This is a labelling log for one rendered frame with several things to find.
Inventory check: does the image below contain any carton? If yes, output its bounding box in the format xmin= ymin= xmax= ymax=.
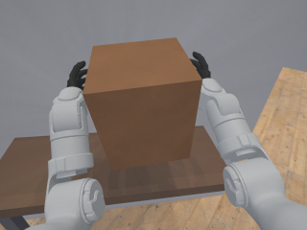
xmin=83 ymin=37 xmax=202 ymax=171

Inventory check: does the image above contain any robot right hand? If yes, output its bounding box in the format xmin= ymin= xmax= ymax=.
xmin=189 ymin=52 xmax=211 ymax=79

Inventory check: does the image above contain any table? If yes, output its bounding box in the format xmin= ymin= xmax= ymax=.
xmin=0 ymin=126 xmax=227 ymax=230

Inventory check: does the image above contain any robot right forearm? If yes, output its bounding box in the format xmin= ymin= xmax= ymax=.
xmin=198 ymin=78 xmax=285 ymax=194

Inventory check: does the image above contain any robot left hand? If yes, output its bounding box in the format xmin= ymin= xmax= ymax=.
xmin=66 ymin=60 xmax=88 ymax=91

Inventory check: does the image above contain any robot left upper arm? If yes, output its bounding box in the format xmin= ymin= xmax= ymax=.
xmin=25 ymin=177 xmax=106 ymax=230

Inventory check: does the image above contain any robot left forearm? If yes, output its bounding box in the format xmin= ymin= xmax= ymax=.
xmin=44 ymin=86 xmax=94 ymax=219

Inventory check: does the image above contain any robot right upper arm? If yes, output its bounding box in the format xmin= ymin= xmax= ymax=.
xmin=223 ymin=157 xmax=307 ymax=230

